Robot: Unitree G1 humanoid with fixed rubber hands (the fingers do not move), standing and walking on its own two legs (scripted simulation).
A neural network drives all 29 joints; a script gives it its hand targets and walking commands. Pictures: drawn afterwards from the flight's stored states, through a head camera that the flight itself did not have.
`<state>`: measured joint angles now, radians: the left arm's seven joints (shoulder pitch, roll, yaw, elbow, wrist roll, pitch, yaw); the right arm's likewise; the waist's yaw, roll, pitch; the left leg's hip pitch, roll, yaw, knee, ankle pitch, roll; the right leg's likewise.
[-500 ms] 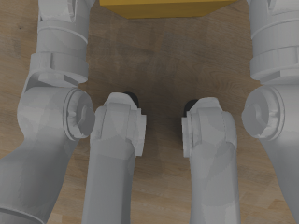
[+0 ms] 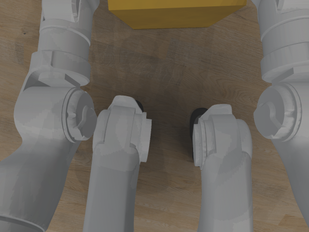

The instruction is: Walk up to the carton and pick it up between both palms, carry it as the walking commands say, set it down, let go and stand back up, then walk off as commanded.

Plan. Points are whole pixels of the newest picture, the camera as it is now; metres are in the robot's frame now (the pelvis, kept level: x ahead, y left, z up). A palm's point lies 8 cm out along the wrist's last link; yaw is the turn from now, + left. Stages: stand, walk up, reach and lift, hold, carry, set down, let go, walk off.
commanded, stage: set down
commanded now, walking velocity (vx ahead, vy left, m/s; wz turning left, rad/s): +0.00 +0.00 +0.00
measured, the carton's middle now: out of the picture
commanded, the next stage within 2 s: none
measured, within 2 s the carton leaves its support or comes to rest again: neither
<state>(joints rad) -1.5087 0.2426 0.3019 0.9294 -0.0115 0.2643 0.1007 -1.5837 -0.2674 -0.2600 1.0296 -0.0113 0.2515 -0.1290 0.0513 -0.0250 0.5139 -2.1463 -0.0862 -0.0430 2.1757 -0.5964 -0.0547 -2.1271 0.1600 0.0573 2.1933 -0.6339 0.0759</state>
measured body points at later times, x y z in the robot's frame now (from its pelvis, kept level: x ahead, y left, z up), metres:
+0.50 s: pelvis +0.01 +0.00 +0.00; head +0.39 +0.02 +0.23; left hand +0.55 +0.18 -0.19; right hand +0.58 -0.12 -0.19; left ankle +0.11 +0.12 -0.35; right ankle +0.11 -0.12 -0.35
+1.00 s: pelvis +0.00 +0.00 -0.01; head +0.38 +0.02 +0.22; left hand +0.56 +0.18 -0.19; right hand +0.58 -0.12 -0.19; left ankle +0.11 +0.12 -0.35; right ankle +0.11 -0.12 -0.35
